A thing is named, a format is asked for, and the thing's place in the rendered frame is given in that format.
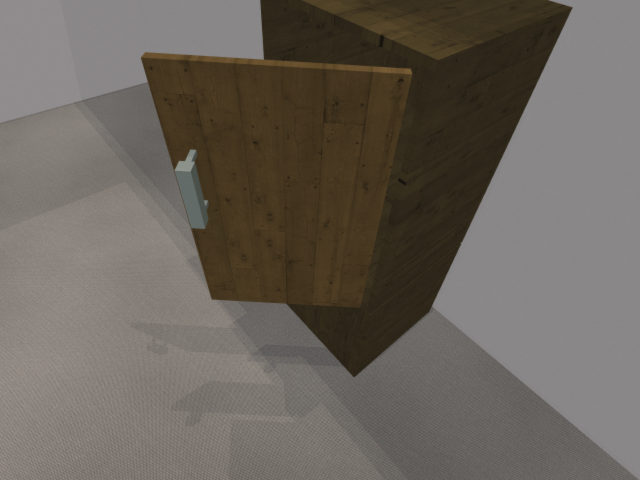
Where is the cupboard door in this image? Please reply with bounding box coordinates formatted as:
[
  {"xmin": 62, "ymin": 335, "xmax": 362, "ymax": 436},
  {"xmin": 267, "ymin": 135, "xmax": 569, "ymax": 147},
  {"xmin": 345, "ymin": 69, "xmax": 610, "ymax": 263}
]
[{"xmin": 141, "ymin": 52, "xmax": 412, "ymax": 308}]

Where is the handle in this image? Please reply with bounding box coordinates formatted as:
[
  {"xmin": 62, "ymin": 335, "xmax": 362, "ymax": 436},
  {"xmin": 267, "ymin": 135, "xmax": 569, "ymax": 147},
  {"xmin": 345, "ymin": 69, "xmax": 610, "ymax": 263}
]
[{"xmin": 174, "ymin": 150, "xmax": 209, "ymax": 229}]

